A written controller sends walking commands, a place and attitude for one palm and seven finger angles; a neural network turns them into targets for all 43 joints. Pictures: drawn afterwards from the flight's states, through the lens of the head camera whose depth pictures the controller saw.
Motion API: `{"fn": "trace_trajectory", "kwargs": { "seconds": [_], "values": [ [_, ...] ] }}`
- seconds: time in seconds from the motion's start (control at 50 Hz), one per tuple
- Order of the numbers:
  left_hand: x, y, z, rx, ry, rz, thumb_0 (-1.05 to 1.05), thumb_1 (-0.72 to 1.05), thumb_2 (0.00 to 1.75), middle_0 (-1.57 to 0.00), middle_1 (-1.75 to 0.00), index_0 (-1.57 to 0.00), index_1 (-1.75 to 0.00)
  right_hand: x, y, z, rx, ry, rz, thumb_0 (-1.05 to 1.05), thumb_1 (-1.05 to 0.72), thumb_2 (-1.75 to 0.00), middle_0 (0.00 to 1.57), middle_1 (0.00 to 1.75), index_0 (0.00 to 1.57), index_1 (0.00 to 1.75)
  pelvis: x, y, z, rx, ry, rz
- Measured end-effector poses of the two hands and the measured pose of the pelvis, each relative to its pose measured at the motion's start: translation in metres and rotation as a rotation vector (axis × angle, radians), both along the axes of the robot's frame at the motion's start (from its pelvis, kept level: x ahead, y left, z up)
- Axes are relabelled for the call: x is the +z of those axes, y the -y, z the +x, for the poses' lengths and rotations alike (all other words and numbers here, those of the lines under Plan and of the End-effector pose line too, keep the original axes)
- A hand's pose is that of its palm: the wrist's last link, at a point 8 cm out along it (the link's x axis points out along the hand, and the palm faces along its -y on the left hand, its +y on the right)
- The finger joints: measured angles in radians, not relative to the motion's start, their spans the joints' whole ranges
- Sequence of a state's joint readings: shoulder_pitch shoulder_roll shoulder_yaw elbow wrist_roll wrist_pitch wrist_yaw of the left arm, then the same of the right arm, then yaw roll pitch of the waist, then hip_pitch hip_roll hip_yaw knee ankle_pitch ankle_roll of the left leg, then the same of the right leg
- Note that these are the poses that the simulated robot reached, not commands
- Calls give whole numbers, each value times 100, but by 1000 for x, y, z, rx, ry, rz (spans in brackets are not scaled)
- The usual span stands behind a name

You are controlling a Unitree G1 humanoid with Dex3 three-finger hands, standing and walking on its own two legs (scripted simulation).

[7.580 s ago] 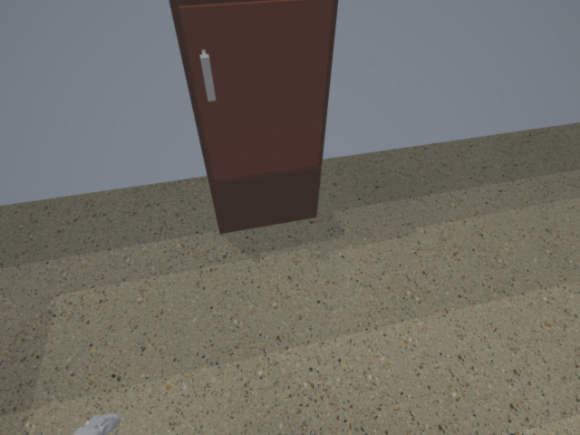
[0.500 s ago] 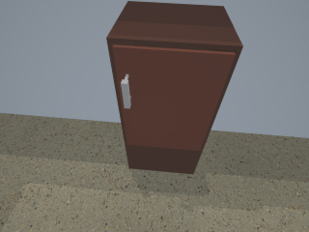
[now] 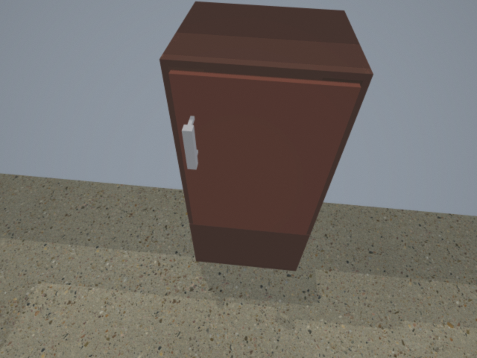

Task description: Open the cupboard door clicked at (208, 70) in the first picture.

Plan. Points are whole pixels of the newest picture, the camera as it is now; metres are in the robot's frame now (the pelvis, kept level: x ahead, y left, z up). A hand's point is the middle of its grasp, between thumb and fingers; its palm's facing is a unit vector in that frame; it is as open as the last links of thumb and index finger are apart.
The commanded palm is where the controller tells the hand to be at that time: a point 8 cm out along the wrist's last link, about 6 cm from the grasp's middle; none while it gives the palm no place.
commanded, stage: shuffle to correct the standing spot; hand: left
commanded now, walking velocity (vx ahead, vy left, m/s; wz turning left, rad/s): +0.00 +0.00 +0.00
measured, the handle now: (192, 142) +0.60 +0.16 -0.01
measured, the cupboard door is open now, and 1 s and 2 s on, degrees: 0 0 0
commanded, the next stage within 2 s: come to a stop and stand still in 0.16 s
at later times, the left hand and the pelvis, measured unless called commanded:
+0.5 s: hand out of the picture +0.01 +0.16 -0.19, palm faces +0.07 -0.99 -0.13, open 7.3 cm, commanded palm none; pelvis +0.05 +0.01 -0.01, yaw +0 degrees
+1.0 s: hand out of the picture +0.04 +0.18 -0.17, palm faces +0.02 -0.97 -0.24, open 7.3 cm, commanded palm none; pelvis -0.01 +0.00 -0.01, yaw +0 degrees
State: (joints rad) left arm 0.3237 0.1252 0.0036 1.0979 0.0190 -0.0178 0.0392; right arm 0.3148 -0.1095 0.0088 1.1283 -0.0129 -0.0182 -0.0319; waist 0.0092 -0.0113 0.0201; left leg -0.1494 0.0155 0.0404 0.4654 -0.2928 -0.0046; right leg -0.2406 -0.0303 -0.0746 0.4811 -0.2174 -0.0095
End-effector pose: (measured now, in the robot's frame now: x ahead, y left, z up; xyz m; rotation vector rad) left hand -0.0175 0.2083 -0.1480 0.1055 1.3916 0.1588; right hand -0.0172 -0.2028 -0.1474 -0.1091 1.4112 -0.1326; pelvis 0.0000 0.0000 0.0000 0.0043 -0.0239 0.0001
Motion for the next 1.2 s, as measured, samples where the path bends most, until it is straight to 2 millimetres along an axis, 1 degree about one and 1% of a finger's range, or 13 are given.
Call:
{"fn": "trace_trajectory", "kwargs": {
  "seconds": [0.18,0.34,0.44,0.52,0.58,0.7,0.78,0.84,0.96,1.02,1.08,1.2],
  "values": [
    [-3,1,-1,12,-4,-10,0,92,90,-20,-30,-20,-30,-1,0,-2,5,-18,-1,0,-91,-90,20,30,20,30,-2,1,5,2,-2,-3],
    [-12,0,-1,44,-52,-36,0,91,90,-20,-30,-20,-30,-1,-1,-1,-11,-66,-20,0,-91,-90,20,30,20,30,-8,-4,28,4,-18,-12],
    [-13,2,9,41,-82,-43,0,91,90,-19,-30,-20,-30,1,-9,9,-24,-79,-29,0,-91,-90,20,30,20,30,-8,-8,43,3,-22,-14],
    [-8,1,25,34,-66,-37,0,91,90,-20,-30,-20,-30,2,-16,23,-34,-63,-24,0,-91,-90,20,30,20,30,-4,-11,45,3,-26,-10],
    [-4,-6,35,19,-52,-10,1,92,90,-20,-30,-20,-30,2,-18,34,-34,-36,-20,0,-91,-90,20,30,20,30,-2,-12,42,1,-26,-6],
    [-1,-25,48,11,8,50,2,93,90,-20,-30,-20,-30,-4,-3,35,-31,-19,-40,2,-93,-90,20,30,20,30,-6,-9,31,-3,-27,3],
    [2,-27,53,-17,48,75,1,92,90,-20,-30,-20,-30,-6,9,35,-34,14,-40,1,-93,-90,20,30,20,30,-7,-5,18,-5,-24,-6],
    [1,-28,53,-43,76,78,1,92,90,-20,-30,-20,-30,-6,17,38,-31,73,-46,1,-93,-90,20,30,20,30,-9,-5,9,-3,-17,-4],
    [12,-25,52,-56,133,82,0,91,90,-20,-30,-20,-30,-7,20,40,5,150,-27,1,-93,-90,20,30,20,30,-7,-4,-2,-4,8,1],
    [16,-22,47,-61,142,84,0,91,90,-20,-30,-20,-30,-7,22,36,15,157,-16,1,-94,-90,20,30,20,30,-5,0,-7,-6,10,8],
    [17,-18,39,-63,127,85,0,91,90,-20,-30,-20,-30,-7,24,28,21,146,-5,1,-94,-90,20,30,20,30,-4,4,-11,-8,6,14],
    [15,-11,20,-53,72,75,0,91,90,-20,-30,-20,-30,-8,26,0,22,62,11,0,-92,-90,20,30,20,30,-3,11,-13,-5,-7,16]
  ]
}}
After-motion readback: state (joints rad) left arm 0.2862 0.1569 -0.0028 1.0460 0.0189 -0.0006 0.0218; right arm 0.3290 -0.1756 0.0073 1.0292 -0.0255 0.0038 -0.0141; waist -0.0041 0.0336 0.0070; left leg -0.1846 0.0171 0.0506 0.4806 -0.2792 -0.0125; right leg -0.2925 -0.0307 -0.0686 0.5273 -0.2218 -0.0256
